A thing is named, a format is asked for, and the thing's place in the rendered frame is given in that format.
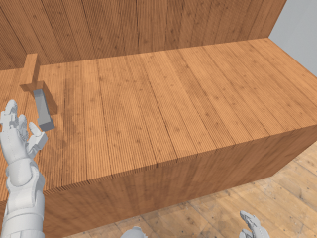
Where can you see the robot left shin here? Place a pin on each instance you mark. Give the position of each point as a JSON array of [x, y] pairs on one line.
[[136, 228]]

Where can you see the tap lever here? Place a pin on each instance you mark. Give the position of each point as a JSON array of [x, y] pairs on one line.
[[45, 122]]

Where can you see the robot left forearm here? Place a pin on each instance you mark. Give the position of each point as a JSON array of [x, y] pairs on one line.
[[25, 208]]

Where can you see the counter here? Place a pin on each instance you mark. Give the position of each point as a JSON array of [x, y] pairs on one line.
[[154, 102]]

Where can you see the right robot hand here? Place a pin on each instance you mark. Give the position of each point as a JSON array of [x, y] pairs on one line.
[[254, 225]]

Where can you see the left robot hand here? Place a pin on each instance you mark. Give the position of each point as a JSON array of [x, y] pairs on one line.
[[14, 135]]

